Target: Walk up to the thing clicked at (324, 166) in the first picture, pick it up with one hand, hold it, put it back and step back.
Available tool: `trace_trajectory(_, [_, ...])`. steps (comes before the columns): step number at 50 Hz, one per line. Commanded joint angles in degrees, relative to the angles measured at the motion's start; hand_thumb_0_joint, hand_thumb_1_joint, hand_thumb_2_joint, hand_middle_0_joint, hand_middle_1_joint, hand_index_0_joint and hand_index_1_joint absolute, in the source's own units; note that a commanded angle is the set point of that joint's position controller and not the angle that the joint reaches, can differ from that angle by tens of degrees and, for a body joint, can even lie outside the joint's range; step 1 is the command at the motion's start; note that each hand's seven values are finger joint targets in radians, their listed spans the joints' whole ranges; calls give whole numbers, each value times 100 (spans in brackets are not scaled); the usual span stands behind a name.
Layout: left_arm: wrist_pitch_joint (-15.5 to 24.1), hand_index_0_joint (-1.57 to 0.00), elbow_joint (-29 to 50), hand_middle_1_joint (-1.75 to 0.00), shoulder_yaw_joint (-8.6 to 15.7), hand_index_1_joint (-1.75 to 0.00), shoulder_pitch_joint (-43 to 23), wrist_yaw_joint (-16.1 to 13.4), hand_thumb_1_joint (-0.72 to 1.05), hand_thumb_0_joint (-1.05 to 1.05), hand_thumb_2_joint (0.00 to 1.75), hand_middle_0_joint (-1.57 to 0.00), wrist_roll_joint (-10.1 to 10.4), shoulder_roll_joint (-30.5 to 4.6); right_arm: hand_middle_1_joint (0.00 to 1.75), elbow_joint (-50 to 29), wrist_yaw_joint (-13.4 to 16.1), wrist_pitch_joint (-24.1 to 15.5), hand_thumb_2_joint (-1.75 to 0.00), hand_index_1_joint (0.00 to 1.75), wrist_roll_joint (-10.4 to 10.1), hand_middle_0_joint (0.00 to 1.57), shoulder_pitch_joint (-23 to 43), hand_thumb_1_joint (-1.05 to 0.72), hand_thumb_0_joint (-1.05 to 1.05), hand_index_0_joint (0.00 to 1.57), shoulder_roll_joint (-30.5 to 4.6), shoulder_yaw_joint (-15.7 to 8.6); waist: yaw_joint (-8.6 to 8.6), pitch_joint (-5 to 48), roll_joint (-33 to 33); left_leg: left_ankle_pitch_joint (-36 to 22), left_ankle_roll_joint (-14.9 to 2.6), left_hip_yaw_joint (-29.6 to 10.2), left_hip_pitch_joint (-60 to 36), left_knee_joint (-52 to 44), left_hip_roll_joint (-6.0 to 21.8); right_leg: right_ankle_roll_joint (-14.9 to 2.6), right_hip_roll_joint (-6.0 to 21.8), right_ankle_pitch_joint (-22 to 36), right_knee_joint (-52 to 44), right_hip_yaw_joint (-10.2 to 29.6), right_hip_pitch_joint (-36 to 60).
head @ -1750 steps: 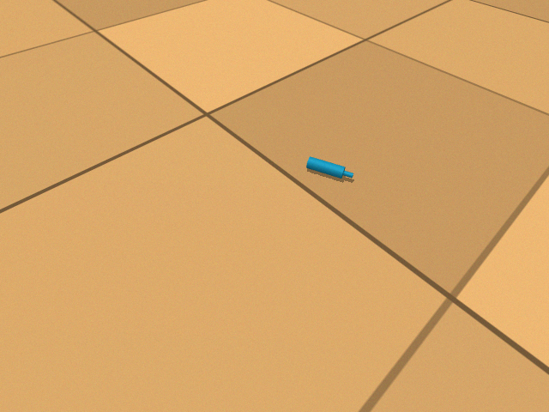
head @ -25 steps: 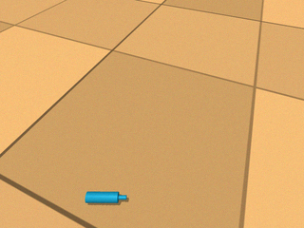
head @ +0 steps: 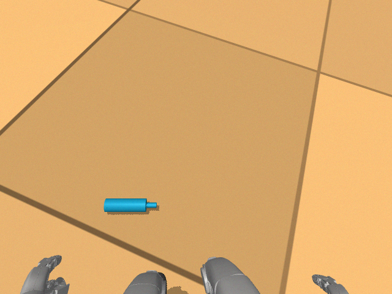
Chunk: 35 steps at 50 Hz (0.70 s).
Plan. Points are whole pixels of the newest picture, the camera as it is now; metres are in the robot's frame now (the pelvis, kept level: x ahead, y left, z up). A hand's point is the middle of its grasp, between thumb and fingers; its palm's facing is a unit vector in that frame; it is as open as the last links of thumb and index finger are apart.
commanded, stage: step back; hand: left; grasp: from above
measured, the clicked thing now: (131, 205) +0.48 +0.24 -0.73
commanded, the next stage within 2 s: none
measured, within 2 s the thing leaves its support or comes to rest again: neither
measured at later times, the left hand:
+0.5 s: hand out of the picture -0.01 +0.24 -0.12, palm faces +0.01 -0.90 -0.44, open 7.4 cm
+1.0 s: hand out of the picture -0.22 +0.25 -0.16, palm faces -0.03 -0.91 -0.40, open 7.4 cm
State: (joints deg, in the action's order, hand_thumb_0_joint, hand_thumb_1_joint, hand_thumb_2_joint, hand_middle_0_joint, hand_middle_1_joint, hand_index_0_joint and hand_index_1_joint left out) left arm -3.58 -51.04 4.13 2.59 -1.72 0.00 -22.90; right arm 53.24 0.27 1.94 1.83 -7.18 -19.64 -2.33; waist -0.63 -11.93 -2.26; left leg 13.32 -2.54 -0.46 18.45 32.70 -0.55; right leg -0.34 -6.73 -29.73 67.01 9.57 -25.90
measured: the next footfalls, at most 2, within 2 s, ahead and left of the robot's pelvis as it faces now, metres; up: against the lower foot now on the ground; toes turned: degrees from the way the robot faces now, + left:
right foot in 0.20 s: -0.05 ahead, -0.14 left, +0.00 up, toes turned +0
left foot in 0.62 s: -0.15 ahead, +0.10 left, +0.00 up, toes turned +0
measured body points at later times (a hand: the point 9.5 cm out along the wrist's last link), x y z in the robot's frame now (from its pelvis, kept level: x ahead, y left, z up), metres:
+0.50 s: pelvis -0.13 -0.03 +0.00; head -0.06 -0.05 +0.44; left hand -0.01 +0.29 -0.09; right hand -0.05 -0.35 -0.14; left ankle -0.17 +0.11 -0.67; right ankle -0.09 -0.14 -0.73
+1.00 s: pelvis -0.30 -0.03 -0.01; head -0.22 -0.02 +0.43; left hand -0.22 +0.30 -0.14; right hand -0.14 -0.33 -0.12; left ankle -0.19 +0.10 -0.73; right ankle -0.34 -0.16 -0.73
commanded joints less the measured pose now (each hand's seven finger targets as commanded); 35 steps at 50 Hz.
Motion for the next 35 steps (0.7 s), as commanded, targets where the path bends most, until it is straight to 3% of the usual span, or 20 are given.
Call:
trace_trajectory(1, [133,-20,416,-30,275,-30,345,-27,90,0,90,-20,-65,-937,30,-554,176,-180,-90,30,-41,20,-280,-90,0,20,-1436,-434,-155,1643,862,-2961,-1159,-1364,-1892,-539,1398,193,226,-4,-486,-28,-291])
trace_trajectory(5, [187,-20,432,-30,284,-30,566,8,90,0,90,-20,-67,-867,30,-689,159,-126,-90,30,-31,20,-208,-90,0,20,-1587,-455,-168,1691,1097,-2716,-1226,-1389,-1815,-436,1573,171,526,-2,-1874,-396,190])
trace_trajectory(7, [214,-20,340,-30,313,-30,847,48,90,0,90,-20,-74,-873,30,-778,125,-94,-90,30,-28,20,-43,-90,0,20,-1667,-446,-91,1791,1258,-2188,-1058,-1270,-1427,-420,1435,103,556,246,-2592,-652,748])
trace_trajectory(10, [289,-20,78,-30,379,-30,1515,63,90,0,90,-20,-151,-892,30,-834,86,-11,-90,30,-149,20,278,-90,0,20,-1580,-396,239,1980,938,-1296,-501,-957,-486,120,1033,-175,671,1907,-4318,-641,1959])
trace_trajectory(11, [313,-20,192,-30,474,-30,1383,61,90,0,90,-20,-232,-1280,30,-899,74,-8,-90,30,-212,20,305,-90,0,20,-1395,-340,186,1783,13,-399,-128,-713,494,729,467,-511,1404,2098,-4409,650,2144])
trace_trajectory(12, [296,-20,362,-30,581,-30,1012,93,90,0,90,-20,-181,-1697,30,-935,97,-2,-90,30,-203,20,272,-90,0,20,-1144,-272,184,1300,-1119,1592,211,-238,1331,1716,-565,-1120,2377,1989,-4889,1818,1737])
trace_trajectory(13, [300,-20,607,-30,607,-30,678,70,90,0,90,-20,-236,-2004,30,-870,172,50,-90,30,-134,20,369,-90,0,20,-1343,-387,384,968,-1275,2315,323,-725,788,3084,-527,-1833,3130,2174,-5071,2557,371])
trace_trajectory(14, [317,-20,717,-30,571,-30,350,41,90,0,90,-20,-215,-1698,30,-721,160,49,-90,30,-155,20,157,-90,0,20,-1455,-429,162,639,-1037,2019,298,-970,524,3494,-423,-1717,3014,2213,-5143,2284,-82])
trace_trajectory(17, [343,-20,880,-30,456,-30,-239,13,90,0,90,-20,-187,-1131,30,-445,127,30,-90,30,-221,20,-404,-90,0,20,-1273,-329,-302,686,-575,1197,269,-1118,929,3739,-884,-861,1705,3337,-4586,183,710])
trace_trajectory(18, [337,-20,898,-30,461,-30,-168,26,90,0,90,-20,-196,-1108,30,-446,149,13,-90,30,-217,20,-483,-90,0,20,-1250,-292,-232,789,-681,1131,298,-1022,860,3765,-895,-796,1579,3265,-4551,70,817])
trace_trajectory(24, [292,-20,899,-30,416,-30,899,-64,90,0,90,-20,-198,-971,30,-687,173,-76,-90,30,-153,20,-208,-90,0,20,-1227,-238,424,1487,-695,1795,455,-623,1185,2065,-390,-1300,2133,4314,-3963,398,2901])
trace_trajectory(27, [235,-20,1005,-30,408,-30,742,-66,90,0,90,-20,-167,-1123,30,-643,146,-116,-90,30,-116,20,-505,-90,0,20,-1222,-275,307,1775,-973,1505,275,-355,443,558,-40,-1169,2165,4740,-3579,366,2832])
trace_trajectory(28, [207,-20,1059,-30,399,-30,530,-55,90,0,90,-20,-129,-1177,30,-541,138,-121,-90,30,-83,20,-757,-90,0,20,-1236,-307,138,1862,-1026,1052,197,-287,108,-80,-1,-1063,2142,4719,-3376,307,2701])
trace_trajectory(29, [166,-20,1084,-30,366,-30,498,-21,90,0,90,-20,-79,-1187,30,-457,125,-149,-90,30,-70,20,-872,-90,0,20,-1211,-331,45,1870,-792,202,179,-52,-316,-880,-92,-889,1917,4499,-3124,80,2450])
trace_trajectory(30, [132,-20,1147,-30,322,-30,436,-1,90,0,90,-20,-58,-1158,30,-457,114,-165,-90,30,-18,20,-913,-90,0,20,-1355,-400,-26,1804,-564,-713,87,-366,-793,-1060,78,-609,1730,3888,-3020,15,1725])
trace_trajectory(31, [123,-20,1204,-30,280,-30,480,17,90,0,90,-20,-34,-954,30,-513,113,-174,-90,30,42,20,-855,-90,0,20,-1700,-492,21,1841,407,-1485,-202,-1515,-1221,-1033,943,-309,1183,2561,-2469,-317,862])
trace_trajectory(32, [124,-20,1208,-30,260,-30,445,-7,90,0,90,-20,7,-786,30,-638,70,-151,-90,30,87,20,-505,-90,0,20,-2075,-539,47,1554,1469,-2182,-773,-2582,-1368,-1277,1834,-106,161,-48,-1570,-790,-203])
trace_trajectory(33, [115,-20,1200,-30,379,-30,131,-86,90,0,90,-20,-78,-979,30,-711,52,-149,-90,30,55,20,-453,-90,0,20,-2352,-593,-299,1404,1613,-2250,-1511,-2944,-397,-1296,2377,-19,142,-965,-477,-125,120])
trace_trajectory(34, [114,-20,1096,-30,395,-30,103,-103,90,0,90,-20,-118,-1070,30,-711,76,-161,-90,30,64,20,-271,-90,0,20,-2169,-559,-229,1081,1327,-2068,-1543,-2811,174,-1363,2303,-47,168,-814,165,97,244])
trace_trajectory(35, [96,-20,1014,-30,404,-30,127,-68,90,0,90,-20,-84,-1032,30,-748,93,-165,-90,30,54,20,-100,-90,0,20,-1893,-467,-124,979,1133,-2166,-1372,-2191,202,-1322,1992,-101,122,-470,491,185,267])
